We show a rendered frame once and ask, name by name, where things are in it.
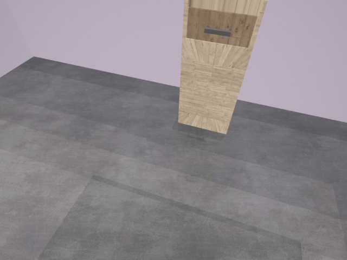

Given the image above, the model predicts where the handle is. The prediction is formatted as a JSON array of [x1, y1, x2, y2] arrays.
[[204, 26, 231, 37]]

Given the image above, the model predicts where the cabinet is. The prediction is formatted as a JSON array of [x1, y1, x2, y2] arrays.
[[178, 0, 268, 134]]

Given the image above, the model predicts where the drawer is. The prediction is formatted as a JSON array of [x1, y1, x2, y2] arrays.
[[187, 7, 258, 48]]

